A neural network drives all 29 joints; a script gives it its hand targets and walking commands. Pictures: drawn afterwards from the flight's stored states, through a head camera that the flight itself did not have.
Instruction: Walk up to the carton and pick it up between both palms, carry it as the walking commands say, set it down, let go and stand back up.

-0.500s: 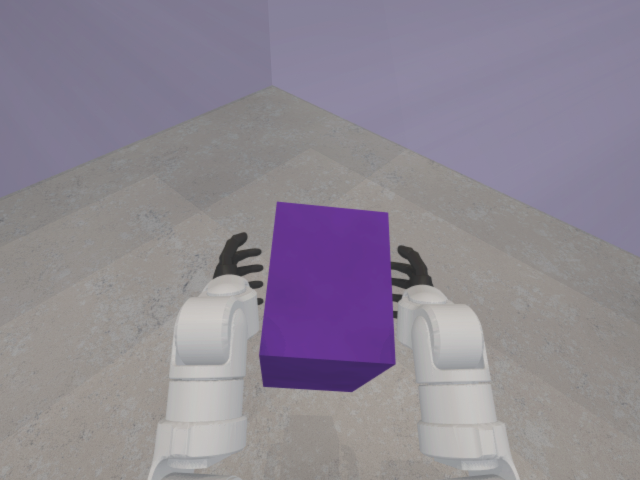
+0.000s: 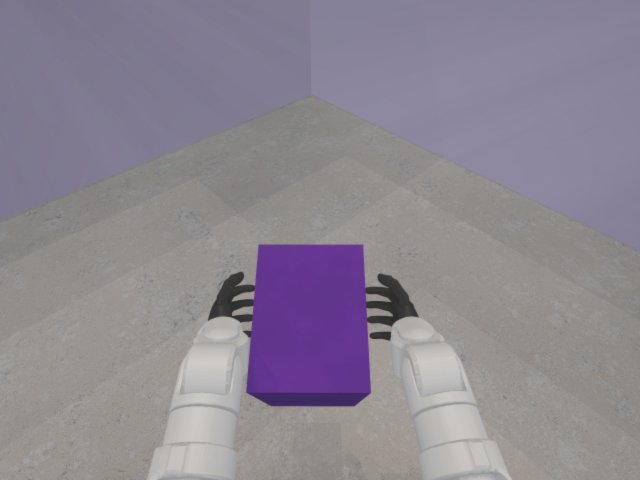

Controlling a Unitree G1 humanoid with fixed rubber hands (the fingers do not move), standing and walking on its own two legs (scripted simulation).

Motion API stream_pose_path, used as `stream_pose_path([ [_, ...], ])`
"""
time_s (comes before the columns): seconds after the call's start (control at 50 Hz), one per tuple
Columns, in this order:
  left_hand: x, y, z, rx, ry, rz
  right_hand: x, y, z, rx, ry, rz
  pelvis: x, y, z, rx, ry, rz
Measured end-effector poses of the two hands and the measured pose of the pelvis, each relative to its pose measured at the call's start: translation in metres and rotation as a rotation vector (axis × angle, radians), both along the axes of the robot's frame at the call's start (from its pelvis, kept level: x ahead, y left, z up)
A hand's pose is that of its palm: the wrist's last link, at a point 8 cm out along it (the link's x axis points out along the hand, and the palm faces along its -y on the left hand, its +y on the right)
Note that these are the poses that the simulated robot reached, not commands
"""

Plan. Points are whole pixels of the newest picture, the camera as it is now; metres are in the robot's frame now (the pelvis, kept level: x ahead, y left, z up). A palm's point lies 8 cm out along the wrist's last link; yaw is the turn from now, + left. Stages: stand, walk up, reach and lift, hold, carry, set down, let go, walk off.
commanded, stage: set down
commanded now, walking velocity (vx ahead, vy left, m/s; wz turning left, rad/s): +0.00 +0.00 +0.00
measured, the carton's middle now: (311, 334) +0.35 +0.03 -0.05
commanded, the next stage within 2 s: none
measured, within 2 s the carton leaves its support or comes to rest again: neither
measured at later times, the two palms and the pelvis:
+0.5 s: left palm (234, 346) +0.31 +0.13 -0.01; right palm (394, 332) +0.34 -0.09 -0.01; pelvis -0.01 -0.01 +0.00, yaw +2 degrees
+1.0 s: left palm (251, 396) +0.29 +0.12 -0.14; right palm (393, 379) +0.32 -0.11 -0.13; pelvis +0.01 -0.02 -0.01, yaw +2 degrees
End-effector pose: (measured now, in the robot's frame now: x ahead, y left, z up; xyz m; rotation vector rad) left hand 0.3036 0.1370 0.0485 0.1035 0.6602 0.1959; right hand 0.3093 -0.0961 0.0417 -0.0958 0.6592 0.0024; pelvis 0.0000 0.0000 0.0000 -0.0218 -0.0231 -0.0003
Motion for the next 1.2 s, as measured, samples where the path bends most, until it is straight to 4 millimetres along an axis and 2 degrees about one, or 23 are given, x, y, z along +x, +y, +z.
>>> stream_pose_path([
  [0.06, 0.0, -0.001, 0.004, -0.091, -0.012, 0.038, 0.004, 0.001, 0.011, -0.042, -0.009, -0.009, -0.008, -0.003, 0.0, 0.0, -0.023, 0.01],
  [0.12, -0.004, -0.003, -0.007, -0.137, 0.032, 0.068, 0.006, 0.001, 0.011, -0.034, 0.027, -0.043, -0.014, -0.004, 0.0, 0.0, -0.033, 0.012],
  [0.3, -0.013, 0.003, -0.038, -0.101, 0.084, 0.148, 0.005, 0.008, -0.029, 0.024, 0.071, -0.039, -0.026, -0.006, -0.002, 0.003, -0.052, 0.029],
  [0.54, 0.015, -0.004, -0.068, -0.098, 0.039, 0.141, 0.032, 0.0, -0.061, 0.041, 0.032, -0.051, -0.007, -0.014, -0.002, 0.015, 0.002, 0.032],
  [0.7, 0.03, -0.015, -0.105, -0.052, 0.003, 0.079, 0.048, -0.009, -0.094, 0.017, -0.004, -0.09, 0.006, -0.018, -0.004, 0.02, 0.136, 0.031],
  [0.8, 0.022, -0.018, -0.136, -0.004, 0.012, 0.049, 0.043, -0.01, -0.124, 0.007, -0.001, -0.115, 0.01, -0.019, -0.007, 0.02, 0.222, 0.03],
  [0.88, 0.008, -0.019, -0.16, -0.011, 0.024, 0.049, 0.03, -0.01, -0.146, -0.021, 0.006, -0.113, 0.011, -0.02, -0.01, 0.021, 0.277, 0.03],
  [1.02, -0.011, -0.012, -0.189, -0.012, 0.068, 0.017, 0.01, -0.009, -0.175, -0.039, 0.06, -0.057, 0.009, -0.02, -0.012, 0.021, 0.303, 0.03],
  [1.1, -0.014, -0.01, -0.199, -0.015, 0.08, 0.035, 0.013, -0.005, -0.184, -0.023, 0.071, -0.057, 0.009, -0.019, -0.013, 0.02, 0.323, 0.03],
  [1.2, -0.009, -0.007, -0.21, -0.019, 0.07, 0.046, 0.028, -0.001, -0.192, -0.014, 0.041, -0.036, 0.005, -0.02, -0.018, 0.019, 0.365, 0.031],
])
